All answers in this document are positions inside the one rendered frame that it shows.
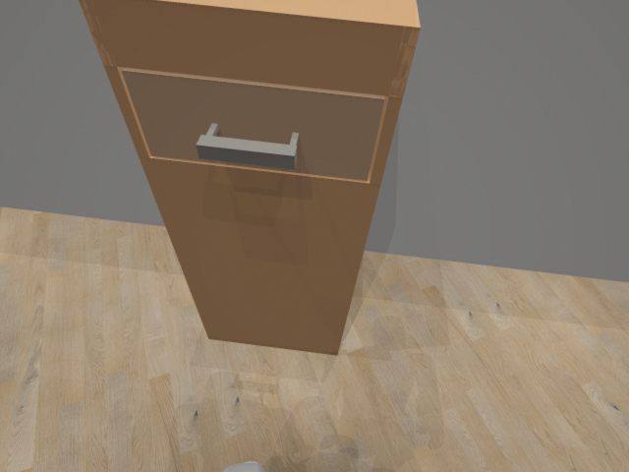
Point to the handle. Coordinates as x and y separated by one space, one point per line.
246 151

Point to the cabinet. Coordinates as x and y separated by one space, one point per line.
271 257

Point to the drawer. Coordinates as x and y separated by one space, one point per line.
337 129

